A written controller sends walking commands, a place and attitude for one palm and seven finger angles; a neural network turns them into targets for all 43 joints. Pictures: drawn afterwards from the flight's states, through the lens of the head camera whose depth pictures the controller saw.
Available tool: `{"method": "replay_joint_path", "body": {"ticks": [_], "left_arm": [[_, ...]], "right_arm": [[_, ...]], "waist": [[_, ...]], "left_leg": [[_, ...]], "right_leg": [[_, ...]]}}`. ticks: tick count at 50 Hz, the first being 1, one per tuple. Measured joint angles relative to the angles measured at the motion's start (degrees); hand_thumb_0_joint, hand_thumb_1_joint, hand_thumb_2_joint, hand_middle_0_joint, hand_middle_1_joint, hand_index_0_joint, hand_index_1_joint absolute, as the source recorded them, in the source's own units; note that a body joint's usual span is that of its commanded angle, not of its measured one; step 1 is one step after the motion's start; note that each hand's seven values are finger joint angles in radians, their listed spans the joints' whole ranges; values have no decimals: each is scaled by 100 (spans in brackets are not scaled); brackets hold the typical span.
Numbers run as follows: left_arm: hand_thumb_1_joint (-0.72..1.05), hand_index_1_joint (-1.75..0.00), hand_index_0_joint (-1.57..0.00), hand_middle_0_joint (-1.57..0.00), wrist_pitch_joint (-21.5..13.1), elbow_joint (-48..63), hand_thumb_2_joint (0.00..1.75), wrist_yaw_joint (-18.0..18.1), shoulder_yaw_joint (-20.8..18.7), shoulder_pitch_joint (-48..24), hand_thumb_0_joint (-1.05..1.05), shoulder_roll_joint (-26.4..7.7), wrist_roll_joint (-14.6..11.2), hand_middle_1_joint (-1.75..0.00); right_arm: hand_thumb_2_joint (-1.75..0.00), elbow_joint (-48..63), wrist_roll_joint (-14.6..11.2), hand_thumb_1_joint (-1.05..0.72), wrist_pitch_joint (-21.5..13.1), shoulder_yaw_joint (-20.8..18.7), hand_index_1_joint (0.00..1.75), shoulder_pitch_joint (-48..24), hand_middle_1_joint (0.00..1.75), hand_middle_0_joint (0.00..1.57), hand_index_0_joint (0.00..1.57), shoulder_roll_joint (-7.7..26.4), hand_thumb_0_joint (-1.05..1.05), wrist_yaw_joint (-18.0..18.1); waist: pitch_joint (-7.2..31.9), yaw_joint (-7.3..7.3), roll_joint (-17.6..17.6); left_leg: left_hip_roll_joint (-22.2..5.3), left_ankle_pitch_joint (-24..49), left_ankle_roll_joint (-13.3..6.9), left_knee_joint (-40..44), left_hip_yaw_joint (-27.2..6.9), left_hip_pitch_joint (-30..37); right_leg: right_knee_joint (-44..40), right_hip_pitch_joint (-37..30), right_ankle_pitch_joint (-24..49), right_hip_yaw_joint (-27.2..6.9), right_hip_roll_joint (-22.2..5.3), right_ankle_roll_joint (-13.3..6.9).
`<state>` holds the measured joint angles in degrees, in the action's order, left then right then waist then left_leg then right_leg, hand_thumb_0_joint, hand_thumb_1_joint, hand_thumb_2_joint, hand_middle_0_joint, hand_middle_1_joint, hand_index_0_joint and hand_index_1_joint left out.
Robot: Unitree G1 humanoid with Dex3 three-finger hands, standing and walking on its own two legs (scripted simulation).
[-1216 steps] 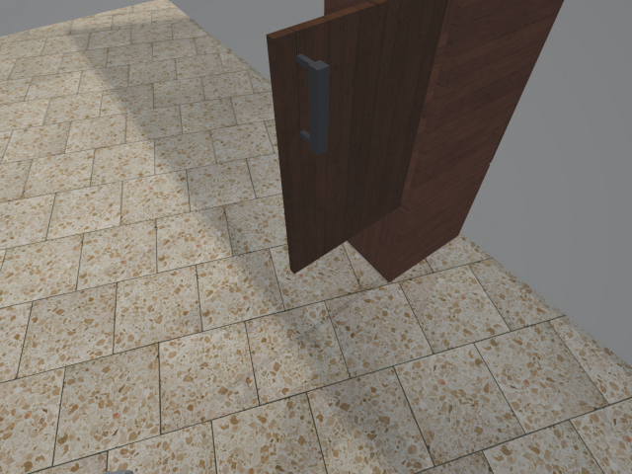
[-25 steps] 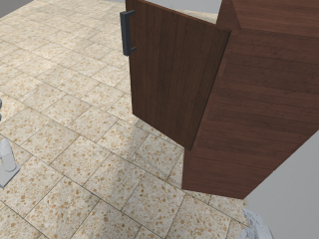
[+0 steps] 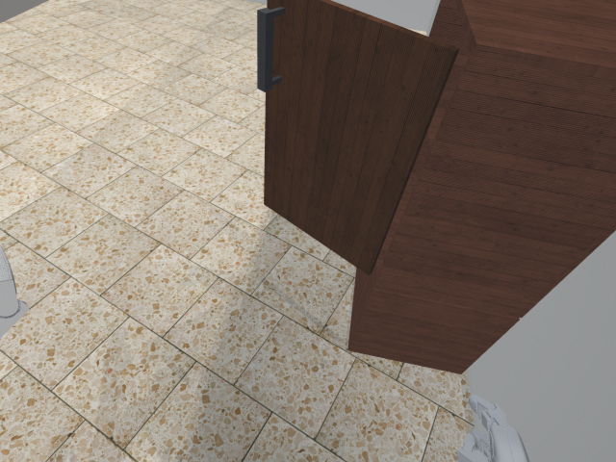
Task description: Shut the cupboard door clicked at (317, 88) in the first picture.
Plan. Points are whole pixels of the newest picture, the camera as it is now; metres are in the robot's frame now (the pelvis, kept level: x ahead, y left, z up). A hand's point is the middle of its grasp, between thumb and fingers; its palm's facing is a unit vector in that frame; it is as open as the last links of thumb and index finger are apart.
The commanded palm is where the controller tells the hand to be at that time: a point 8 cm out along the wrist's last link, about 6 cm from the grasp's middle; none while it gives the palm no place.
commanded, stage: step back with the hand held close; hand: left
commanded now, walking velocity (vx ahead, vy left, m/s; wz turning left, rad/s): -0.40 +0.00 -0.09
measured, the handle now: (272, 50) +0.83 +0.12 +0.15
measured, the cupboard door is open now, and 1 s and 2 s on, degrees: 61 61 61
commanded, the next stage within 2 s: stop stepping back and stand still in 0.16 s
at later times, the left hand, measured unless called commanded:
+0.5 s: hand out of the picture +0.08 +0.24 +0.20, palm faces +0.32 -0.79 -0.52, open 7.4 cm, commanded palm +0.06 +0.27 +0.19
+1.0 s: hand out of the picture +0.04 +0.27 +0.20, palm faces +0.43 -0.76 -0.49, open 7.4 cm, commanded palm +0.01 +0.30 +0.19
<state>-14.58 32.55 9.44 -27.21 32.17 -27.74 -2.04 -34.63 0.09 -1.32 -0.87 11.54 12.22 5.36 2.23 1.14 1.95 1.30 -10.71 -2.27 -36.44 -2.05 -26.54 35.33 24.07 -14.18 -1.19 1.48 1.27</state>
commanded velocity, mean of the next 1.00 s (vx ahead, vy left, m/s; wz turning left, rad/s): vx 0.04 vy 0.02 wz -0.02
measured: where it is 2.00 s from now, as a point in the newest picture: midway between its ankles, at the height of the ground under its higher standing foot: outside the picture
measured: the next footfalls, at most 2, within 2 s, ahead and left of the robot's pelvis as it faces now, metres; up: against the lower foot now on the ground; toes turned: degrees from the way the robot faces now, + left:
right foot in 0.34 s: -0.18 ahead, -0.12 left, +0.00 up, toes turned -6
left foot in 0.56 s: -0.11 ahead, +0.14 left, +0.00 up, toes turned +1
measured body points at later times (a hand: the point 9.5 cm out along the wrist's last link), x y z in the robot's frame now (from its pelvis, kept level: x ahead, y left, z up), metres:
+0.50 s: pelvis -0.11 -0.01 +0.01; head -0.14 +0.02 +0.46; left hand +0.06 +0.28 +0.23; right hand +0.00 -0.26 -0.07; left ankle -0.04 +0.10 -0.70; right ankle -0.22 -0.11 -0.72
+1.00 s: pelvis -0.15 +0.01 +0.01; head -0.18 +0.01 +0.46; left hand +0.01 +0.31 +0.23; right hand -0.02 -0.22 -0.08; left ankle -0.11 +0.12 -0.69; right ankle -0.21 -0.10 -0.72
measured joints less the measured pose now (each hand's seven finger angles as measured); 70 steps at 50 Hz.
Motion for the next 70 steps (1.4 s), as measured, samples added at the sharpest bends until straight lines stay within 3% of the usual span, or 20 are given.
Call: {"method": "replay_joint_path", "body": {"ticks": [4, 11, 14, 17, 20, 23, 28, 32, 35, 38, 41, 44, 47, 51, 55, 56, 61, 65, 67, 70], "left_arm": [[89, -30, -21, -22, 32, -401, 90, -7, -115, -191, 1, 233, -29, -30], [89, -30, -20, -21, 194, -138, 90, -44, 269, -204, 2, 536, -151, -30], [89, -30, -20, -21, 245, 21, 90, -123, 406, -367, 2, 430, -192, -30], [89, -30, -20, -21, 250, 242, 90, -209, 189, -277, 2, 19, -264, -30], [89, -30, -21, -21, 264, 309, 90, -287, 94, 70, 2, -172, -326, -30], [88, -30, -21, -22, 353, 376, 90, -234, -110, 708, 2, -328, -332, -30], [88, -30, -21, -22, 381, -432, 90, -19, 28, 250, 1, 126, -144, -30], [89, -30, -21, -21, 530, -1351, 90, 101, 261, -566, 1, 725, -66, -30], [89, -30, -20, -21, 668, -1375, 90, 85, 356, -553, 2, 831, -80, -30], [89, -30, -20, -21, 637, -920, 90, 26, 481, -477, 2, 630, -73, -30], [89, -30, -20, -21, 457, -308, 90, -13, 380, -181, 2, 350, -48, -30], [89, -30, -21, -21, 306, -40, 90, -40, 216, 132, 2, 143, -49, -30], [89, -30, -21, -22, 290, -132, 90, -28, 51, 381, 2, 39, -94, -30], [89, -30, -21, -22, 301, -659, 90, 37, 116, 248, 1, 333, -101, -30], [89, -30, -21, -21, 453, -1300, 90, 137, 384, -391, 1, 798, -35, -30], [89, -30, -20, -21, 469, -1566, 90, 48, 524, -599, 1, 889, 76, -30], [91, -30, -19, -19, 1630, -4353, 90, -592, 1735, -1562, 1, 1200, 275, -29], [91, -30, -19, -20, 1887, -6114, 90, -922, 2668, -1739, 1, 1653, 323, -29], [91, -30, -19, -20, 1874, -6828, 90, -1021, 2980, -1635, 1, 1954, 348, -29], [97, -30, -20, -21, 1602, -7195, 90, -927, 2786, -1610, -6, 2178, 201, -30]], "right_arm": [[-90, -80, 78, -90, -222, -5, 30, 10, 30, 20, 20, -120, 1, -30], [-90, -209, 107, -90, -553, 229, 30, -185, 30, 20, 20, -396, 1, -216], [-90, -204, 152, -90, -600, 295, 30, -439, 30, 20, 20, -477, 1, -261], [-90, -40, 138, -90, -537, 346, 30, -627, 30, 20, 20, -548, 1, -302], [-90, -52, 102, -90, -351, 328, 30, -544, 30, 20, 20, -428, 1, -285], [-90, -156, -4, -90, -159, 301, 30, 21, 30, 20, 20, -296, 1, -235], [-90, -370, -66, -90, -141, 63, 30, 867, 30, 20, 20, 269, 1, -60], [-90, -715, -111, -90, -115, -82, 30, 828, 30, 20, 20, 435, 1, 20], [-90, -540, -91, -90, -230, -34, 30, 595, 30, 20, 19, 277, 1, 2], [-90, -348, -33, -90, -455, 107, 30, 405, 30, 20, 19, -73, 1, -65], [-90, -155, 15, -90, -579, 309, 30, 272, 30, 20, 20, -367, 1, -149], [-90, -16, 47, -90, -550, 383, 30, 236, 30, 20, 20, -455, 1, -185], [-90, -12, 30, -90, -365, 349, 30, 276, 30, 20, 20, -385, 1, -201], [-90, -263, -26, -90, -200, 246, 30, 398, 30, 20, 20, -106, 1, -199], [-90, -401, -20, -90, -224, 151, 30, 502, 30, 20, 20, 176, 1, -104], [-90, -453, 15, -90, -334, 93, 30, 491, 30, 20, 20, 307, 1, -211], [-90, -633, 194, -90, -61, 89, 30, -135, 30, 20, 20, 556, 1, -502], [-90, -621, 167, -90, 110, 241, 30, -261, 30, 20, 20, 298, 1, -519], [-90, -830, 144, -90, 248, 236, 30, -122, 30, 20, 20, 144, 1, -549], [-90, -1253, 140, -91, 384, 209, 30, 216, 30, 20, 20, -26, 1, -567]], "waist": [[47, -90, -252], [178, -288, -182], [60, -231, -117], [-81, -118, 56], [-158, 17, -155], [239, -72, 49], [772, -86, -183], [532, -147, -149], [203, -28, -86], [-36, 99, 91], [-68, 169, 240], [19, 235, 30], [225, 90, -197], [374, -269, -264], [257, -366, -273], [246, -367, -374], [-81, -97, -461], [-493, 108, -274], [-513, 165, -216], [-422, 12, -167]], "left_leg": [[-172, 162, -90, 395, -80, 4], [-413, 948, -32, 1317, 143, -151], [-452, 1338, 28, 1628, 212, -285], [-408, 1604, 108, 1664, 364, -473], [-435, 481, 286, 858, 160, -714], [-181, -300, 362, -497, 150, -619], [-259, -511, 233, -163, 246, 400], [-9, -549, 52, 157, 355, 688], [9, -327, -4, 323, 463, 763], [-20, -99, 22, 564, 431, 766], [-72, 103, 95, 769, 441, 698], [-163, 21, 155, 728, 304, 565], [-192, -772, 230, 123, 247, 306], [-148, -1081, 257, -1198, 284, 15], [-323, -538, 181, -222, 403, 449], [-382, 126, 142, -11, 328, 501], [-77, -464, 148, -251, 420, 225], [-25, -381, 235, -271, 458, 244], [-33, -998, 285, -454, 301, 264], [-108, -1182, 285, -626, 150, 387]], "right_leg": [[1246, -15, -847, -35, 339, -51], [413, -1004, -1418, 43, 257, -27], [-341, -1342, -1253, 103, 245, -69], [-1308, -1707, -741, 216, 142, -196], [-1174, -1687, -675, 319, 246, -255], [-967, -1717, -755, 124, 37, -244], [-714, -1786, -995, 280, -120, -100], [-430, -1796, -1110, 310, -422, 87], [-118, -1596, -936, 207, -459, 32], [-114, -1419, -825, 117, -309, -35], [-462, -1338, -686, 199, -175, -136], [-667, -1337, -499, 328, -59, -247], [-747, -1330, -476, 341, -3, -380], [-830, -1506, -475, 235, -119, -291], [-646, -1688, -696, 386, -271, -129], [-341, -1541, -809, 489, -265, -99], [1729, -259, -1936, 75, -355, 41], [834, -305, -769, 103, -277, -143], [745, -421, -734, 240, -229, -307], [252, -635, -634, 455, -108, -399]]}}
